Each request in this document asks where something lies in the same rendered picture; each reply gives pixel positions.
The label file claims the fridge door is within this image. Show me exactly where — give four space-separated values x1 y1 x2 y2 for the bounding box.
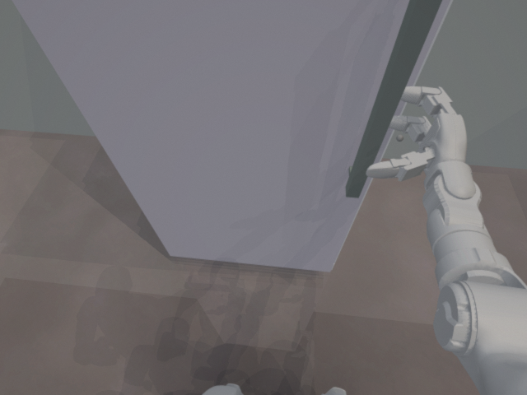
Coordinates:
12 0 450 272

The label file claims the robot right hand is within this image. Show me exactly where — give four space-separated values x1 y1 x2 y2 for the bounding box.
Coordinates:
366 86 467 182

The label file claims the handle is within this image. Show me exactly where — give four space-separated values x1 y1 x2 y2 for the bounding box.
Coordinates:
346 0 442 198

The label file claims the robot right forearm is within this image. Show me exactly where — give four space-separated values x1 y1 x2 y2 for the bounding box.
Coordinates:
422 160 527 292

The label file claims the robot left shin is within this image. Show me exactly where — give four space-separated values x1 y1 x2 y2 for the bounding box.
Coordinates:
226 383 241 391

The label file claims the right robot upper arm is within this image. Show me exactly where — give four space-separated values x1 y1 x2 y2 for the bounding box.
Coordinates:
433 280 527 395

